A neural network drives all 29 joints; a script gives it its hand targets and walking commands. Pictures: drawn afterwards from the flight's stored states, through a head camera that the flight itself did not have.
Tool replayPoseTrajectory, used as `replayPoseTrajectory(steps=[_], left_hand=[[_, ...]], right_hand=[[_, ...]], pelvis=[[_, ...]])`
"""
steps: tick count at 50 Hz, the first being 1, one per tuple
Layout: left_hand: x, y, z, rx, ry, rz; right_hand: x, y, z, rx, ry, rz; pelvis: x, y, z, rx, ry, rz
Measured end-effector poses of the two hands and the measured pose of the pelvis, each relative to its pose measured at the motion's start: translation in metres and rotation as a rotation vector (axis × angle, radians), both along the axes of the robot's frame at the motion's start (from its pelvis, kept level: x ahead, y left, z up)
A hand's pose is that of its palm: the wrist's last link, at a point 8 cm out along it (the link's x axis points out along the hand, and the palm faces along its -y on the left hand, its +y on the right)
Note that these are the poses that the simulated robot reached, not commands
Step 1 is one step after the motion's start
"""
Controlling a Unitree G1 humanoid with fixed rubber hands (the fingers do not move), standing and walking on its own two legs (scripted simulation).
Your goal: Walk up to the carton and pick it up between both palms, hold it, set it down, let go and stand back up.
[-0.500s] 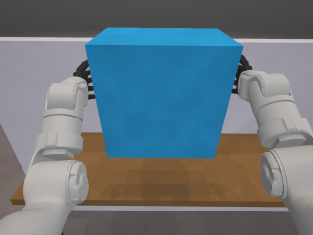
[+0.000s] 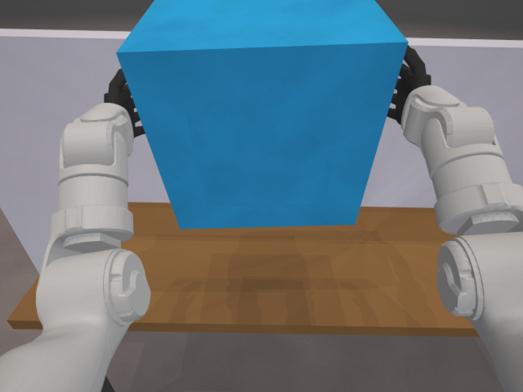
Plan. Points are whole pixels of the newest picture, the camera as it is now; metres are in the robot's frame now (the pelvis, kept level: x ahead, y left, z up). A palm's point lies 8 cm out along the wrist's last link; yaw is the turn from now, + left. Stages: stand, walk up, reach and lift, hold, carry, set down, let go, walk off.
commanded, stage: set down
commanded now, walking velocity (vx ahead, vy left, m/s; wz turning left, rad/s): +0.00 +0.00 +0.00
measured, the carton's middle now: (263, 121) +0.45 +0.03 +0.29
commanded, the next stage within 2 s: none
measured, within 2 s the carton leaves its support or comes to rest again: neither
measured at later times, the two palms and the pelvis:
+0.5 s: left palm (136, 152) +0.39 +0.21 +0.26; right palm (400, 110) +0.42 -0.17 +0.32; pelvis +0.02 +0.00 +0.00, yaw +0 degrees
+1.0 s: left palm (150, 161) +0.41 +0.20 +0.23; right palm (393, 133) +0.44 -0.18 +0.27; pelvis +0.02 +0.00 +0.00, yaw +0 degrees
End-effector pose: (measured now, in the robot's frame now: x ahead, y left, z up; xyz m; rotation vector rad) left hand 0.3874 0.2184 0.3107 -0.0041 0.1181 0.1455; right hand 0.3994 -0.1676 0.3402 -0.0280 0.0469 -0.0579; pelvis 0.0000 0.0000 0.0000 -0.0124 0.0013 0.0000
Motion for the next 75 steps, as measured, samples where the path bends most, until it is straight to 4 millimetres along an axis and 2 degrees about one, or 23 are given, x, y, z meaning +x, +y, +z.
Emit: replayPoseTrajectory(steps=[7,12,19,26,37,47,55,71,75], left_hand=[[0.014,-0.013,-0.05,0.094,0.063,0.022],[0.012,-0.019,-0.068,0.082,0.077,0.038],[0.005,-0.016,-0.061,0.07,0.057,0.06],[-0.001,-0.008,-0.052,0.011,0.038,0.073],[0.006,-0.013,-0.07,0.01,0.078,0.067],[0.023,-0.015,-0.077,0.032,0.077,0.066],[0.032,-0.017,-0.091,0.061,0.106,0.062],[0.034,-0.018,-0.101,0.036,0.103,0.076],[0.035,-0.017,-0.108,0.021,0.118,0.077]], right_hand=[[0.027,-0.003,-0.021,-0.005,0.008,-0.017],[0.036,-0.004,-0.03,-0.026,0.011,-0.03],[0.032,0.0,-0.025,-0.029,-0.009,-0.018],[0.02,0.002,-0.023,-0.029,-0.024,0.02],[0.023,-0.006,-0.05,-0.009,0.01,0.032],[0.039,-0.007,-0.062,-0.009,0.005,0.026],[0.05,-0.01,-0.077,-0.009,0.037,0.019],[0.054,-0.011,-0.085,-0.008,0.035,0.03],[0.056,-0.011,-0.092,-0.005,0.054,0.043]], pelvis=[[0.013,0.0,0.001,0.0,0.022,0.001],[0.021,0.0,0.001,-0.001,0.024,0.001],[0.023,0.0,0.001,0.0,0.007,0.001],[0.014,-0.002,0.001,0.002,-0.023,0.002],[0.006,-0.003,0.0,0.004,-0.037,0.002],[0.017,-0.003,0.001,0.004,-0.023,0.003],[0.025,-0.002,0.001,0.003,-0.012,0.003],[0.027,-0.002,0.001,0.003,-0.008,0.003],[0.027,-0.002,0.001,0.003,-0.009,0.003]])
